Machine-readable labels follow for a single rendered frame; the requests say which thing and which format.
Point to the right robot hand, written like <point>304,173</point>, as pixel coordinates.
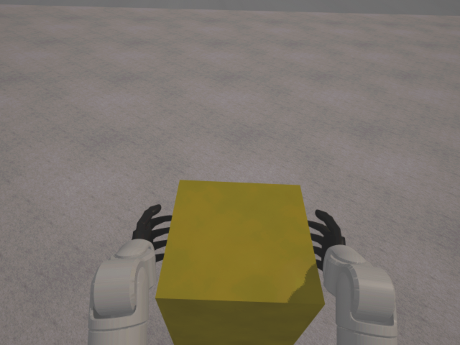
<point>331,235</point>

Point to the carton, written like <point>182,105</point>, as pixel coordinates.
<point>239,266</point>

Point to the right robot forearm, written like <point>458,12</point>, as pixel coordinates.
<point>365,298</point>

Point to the left robot hand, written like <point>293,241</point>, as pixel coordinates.
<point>145,226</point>

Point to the left robot forearm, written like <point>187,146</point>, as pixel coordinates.
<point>119,298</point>

